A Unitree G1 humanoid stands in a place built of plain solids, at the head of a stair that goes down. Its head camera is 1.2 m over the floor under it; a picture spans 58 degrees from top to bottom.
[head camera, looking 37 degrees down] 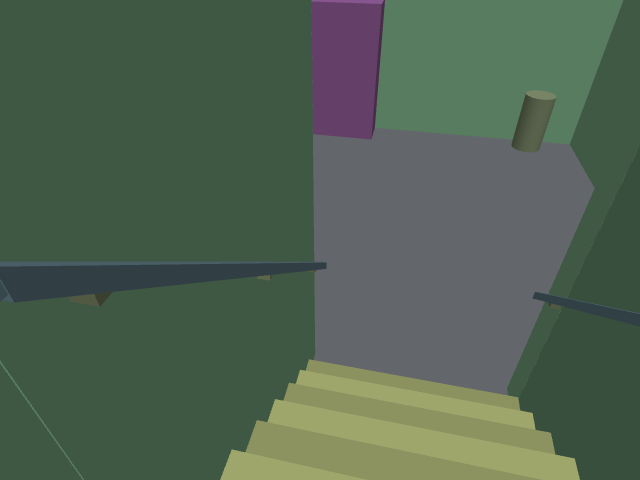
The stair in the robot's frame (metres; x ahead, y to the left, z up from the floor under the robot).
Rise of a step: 0.19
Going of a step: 0.23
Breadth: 1.40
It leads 12 degrees to the right of straight ahead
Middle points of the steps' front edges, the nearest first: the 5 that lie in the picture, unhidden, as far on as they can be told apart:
0.89 -0.41 -0.56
1.11 -0.46 -0.75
1.33 -0.51 -0.94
1.56 -0.56 -1.13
1.78 -0.61 -1.31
